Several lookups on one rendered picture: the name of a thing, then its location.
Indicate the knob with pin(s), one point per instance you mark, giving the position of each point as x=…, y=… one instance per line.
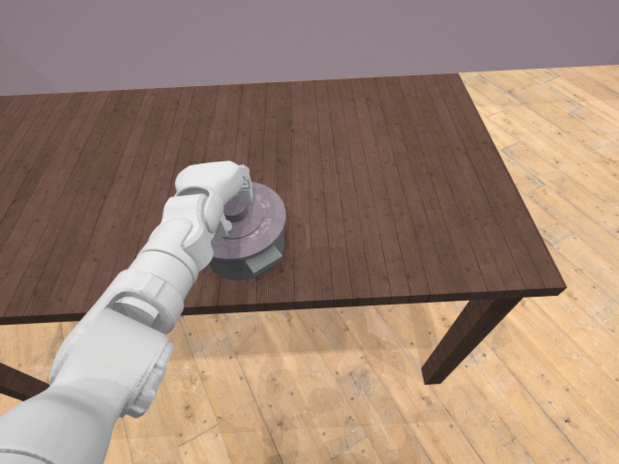
x=235, y=209

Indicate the robot left hand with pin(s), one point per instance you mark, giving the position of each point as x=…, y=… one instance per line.
x=226, y=178

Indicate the left robot forearm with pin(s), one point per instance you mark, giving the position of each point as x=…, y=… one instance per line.
x=152, y=290

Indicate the robot left upper arm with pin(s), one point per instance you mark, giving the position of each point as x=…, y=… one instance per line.
x=114, y=370

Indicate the pot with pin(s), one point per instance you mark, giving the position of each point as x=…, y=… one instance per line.
x=253, y=267

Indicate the lid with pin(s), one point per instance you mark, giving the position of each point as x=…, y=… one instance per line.
x=257, y=232

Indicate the table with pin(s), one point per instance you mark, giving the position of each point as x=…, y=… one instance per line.
x=393, y=189

